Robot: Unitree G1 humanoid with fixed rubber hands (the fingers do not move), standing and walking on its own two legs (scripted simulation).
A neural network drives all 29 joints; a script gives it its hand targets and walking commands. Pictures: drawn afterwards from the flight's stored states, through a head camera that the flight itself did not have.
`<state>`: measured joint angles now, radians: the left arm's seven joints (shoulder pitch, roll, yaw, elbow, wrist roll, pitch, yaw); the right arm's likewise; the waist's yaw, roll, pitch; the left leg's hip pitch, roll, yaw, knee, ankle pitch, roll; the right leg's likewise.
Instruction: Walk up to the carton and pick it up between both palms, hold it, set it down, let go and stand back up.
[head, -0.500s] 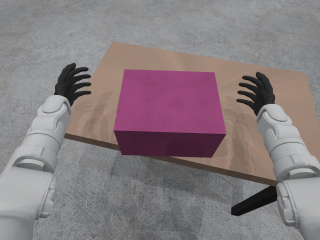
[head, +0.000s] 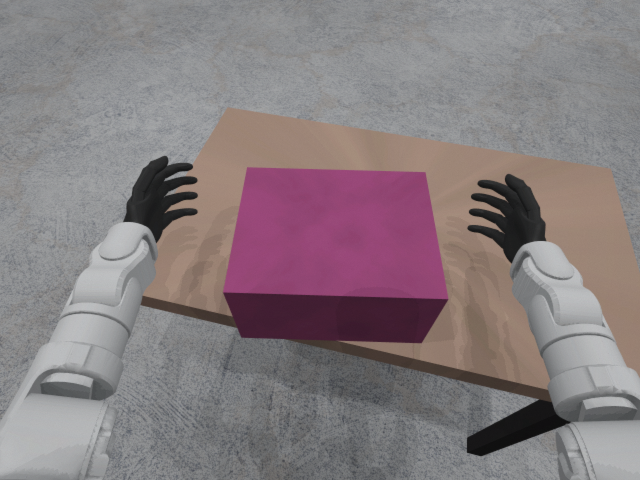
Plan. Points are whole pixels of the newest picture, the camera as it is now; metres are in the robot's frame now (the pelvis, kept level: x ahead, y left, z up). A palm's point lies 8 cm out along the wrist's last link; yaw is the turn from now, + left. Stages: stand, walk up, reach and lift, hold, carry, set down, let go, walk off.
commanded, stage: set down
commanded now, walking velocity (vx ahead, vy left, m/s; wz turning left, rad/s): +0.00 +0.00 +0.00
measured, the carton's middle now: (333, 254) +0.45 +0.01 -0.03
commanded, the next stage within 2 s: let go in 0.96 s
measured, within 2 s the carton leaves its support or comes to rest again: neither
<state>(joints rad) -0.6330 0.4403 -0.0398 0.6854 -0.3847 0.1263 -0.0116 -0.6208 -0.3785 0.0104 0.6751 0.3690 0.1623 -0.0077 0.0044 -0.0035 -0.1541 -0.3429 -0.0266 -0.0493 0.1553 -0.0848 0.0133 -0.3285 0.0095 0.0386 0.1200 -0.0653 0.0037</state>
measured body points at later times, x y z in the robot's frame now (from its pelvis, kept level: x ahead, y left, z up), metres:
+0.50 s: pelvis -0.02 +0.01 +0.00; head +0.04 +0.02 +0.45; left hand +0.33 +0.25 +0.05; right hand +0.33 -0.21 +0.04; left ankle -0.03 +0.11 -0.75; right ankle -0.03 -0.12 -0.75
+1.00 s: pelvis -0.06 +0.01 -0.01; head -0.06 +0.02 +0.44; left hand +0.22 +0.25 +0.02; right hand +0.23 -0.21 +0.01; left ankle -0.03 +0.11 -0.75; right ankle -0.03 -0.12 -0.75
